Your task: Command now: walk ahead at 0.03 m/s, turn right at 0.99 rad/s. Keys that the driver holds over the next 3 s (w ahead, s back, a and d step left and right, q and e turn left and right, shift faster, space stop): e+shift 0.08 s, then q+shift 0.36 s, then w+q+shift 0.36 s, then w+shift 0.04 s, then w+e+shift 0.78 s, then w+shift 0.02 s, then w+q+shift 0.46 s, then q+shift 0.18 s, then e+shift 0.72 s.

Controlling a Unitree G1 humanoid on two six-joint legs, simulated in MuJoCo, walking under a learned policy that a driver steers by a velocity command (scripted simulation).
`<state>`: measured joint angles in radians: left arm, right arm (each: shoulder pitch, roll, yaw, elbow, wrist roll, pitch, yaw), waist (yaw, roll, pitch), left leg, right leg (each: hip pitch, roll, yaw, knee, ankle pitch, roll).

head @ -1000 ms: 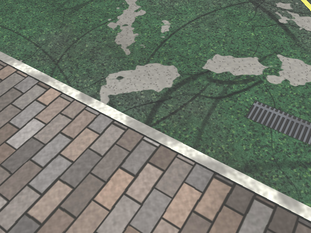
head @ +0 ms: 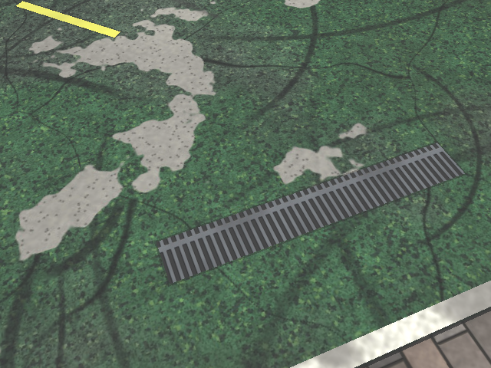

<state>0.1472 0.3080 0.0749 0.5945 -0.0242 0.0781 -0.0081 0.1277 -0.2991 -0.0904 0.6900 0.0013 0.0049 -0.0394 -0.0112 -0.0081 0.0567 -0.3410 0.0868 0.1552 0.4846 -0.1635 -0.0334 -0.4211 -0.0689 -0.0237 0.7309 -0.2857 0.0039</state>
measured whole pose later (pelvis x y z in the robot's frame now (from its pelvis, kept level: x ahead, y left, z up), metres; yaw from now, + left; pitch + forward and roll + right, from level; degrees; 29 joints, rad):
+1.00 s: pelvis +0.27 +0.02 +0.00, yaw +21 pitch +3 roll -1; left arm 0.28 0.29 0.06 0.73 0.05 -0.07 -0.02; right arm 0.29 -0.32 -0.07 0.72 -0.04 -0.05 0.03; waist 0.01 0.03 -0.04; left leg -0.38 -0.07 -0.10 1.13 -0.35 0.09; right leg -0.29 0.05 0.04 0.52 -0.29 -0.04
